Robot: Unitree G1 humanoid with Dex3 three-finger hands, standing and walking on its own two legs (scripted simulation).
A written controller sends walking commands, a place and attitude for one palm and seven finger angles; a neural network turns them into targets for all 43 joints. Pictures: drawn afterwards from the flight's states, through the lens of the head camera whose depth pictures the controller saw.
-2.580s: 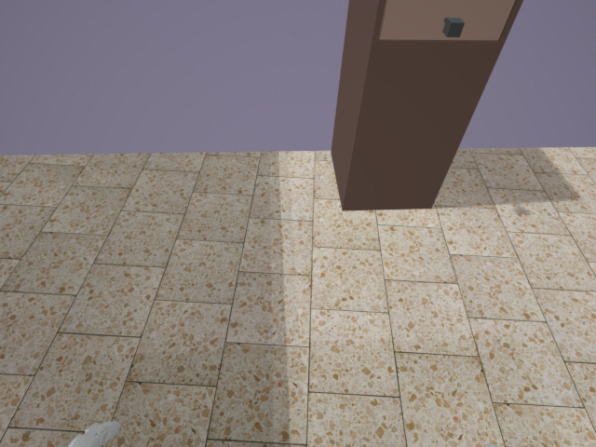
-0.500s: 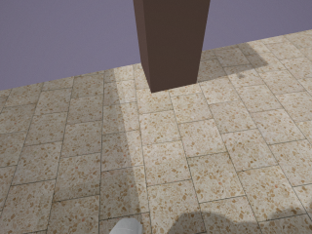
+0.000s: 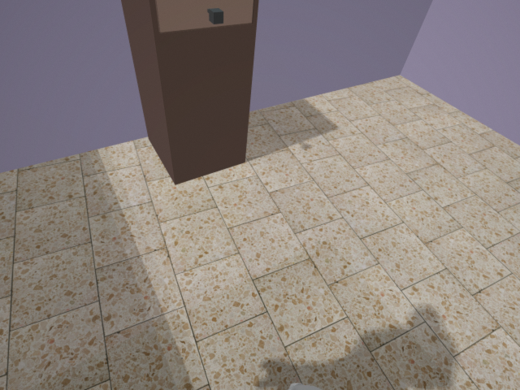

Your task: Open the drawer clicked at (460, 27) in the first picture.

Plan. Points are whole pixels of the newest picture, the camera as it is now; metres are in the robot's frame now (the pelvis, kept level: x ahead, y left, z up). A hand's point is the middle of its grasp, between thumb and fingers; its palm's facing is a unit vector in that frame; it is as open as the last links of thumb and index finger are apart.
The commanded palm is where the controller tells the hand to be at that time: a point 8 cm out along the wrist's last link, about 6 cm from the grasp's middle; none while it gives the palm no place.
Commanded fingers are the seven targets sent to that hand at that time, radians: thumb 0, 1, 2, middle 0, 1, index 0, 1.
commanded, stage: walk to a spot facing it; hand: left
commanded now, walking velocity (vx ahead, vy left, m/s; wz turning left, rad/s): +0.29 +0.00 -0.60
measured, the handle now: (213, 14) +1.32 +0.27 +0.07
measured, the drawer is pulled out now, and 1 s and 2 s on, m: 0.00 0.00 0.00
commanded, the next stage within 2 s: turn to face it in 1.80 s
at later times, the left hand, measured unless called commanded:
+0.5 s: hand (248, 304) +0.34 +0.03 -0.19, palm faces -0.39 -0.91 -0.15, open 7.4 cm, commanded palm none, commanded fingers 0.00 0.90 0.90 -0.20 -0.30 -0.20 -0.30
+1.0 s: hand (234, 278) +0.40 +0.07 -0.20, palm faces -0.33 -0.93 -0.14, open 7.3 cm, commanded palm none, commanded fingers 0.00 0.90 0.90 -0.20 -0.30 -0.20 -0.30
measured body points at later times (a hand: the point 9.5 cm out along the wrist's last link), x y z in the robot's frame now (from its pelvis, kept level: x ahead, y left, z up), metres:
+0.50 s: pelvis +0.14 -0.08 -0.04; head +0.19 -0.09 +0.41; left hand +0.36 +0.08 -0.18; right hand -0.07 -0.23 -0.16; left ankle -0.01 +0.09 -0.70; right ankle +0.18 -0.19 -0.75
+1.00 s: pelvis +0.37 -0.11 -0.02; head +0.39 -0.08 +0.43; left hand +0.42 +0.12 -0.19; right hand +0.38 -0.36 -0.14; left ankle +0.44 -0.06 -0.75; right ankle +0.21 -0.18 -0.67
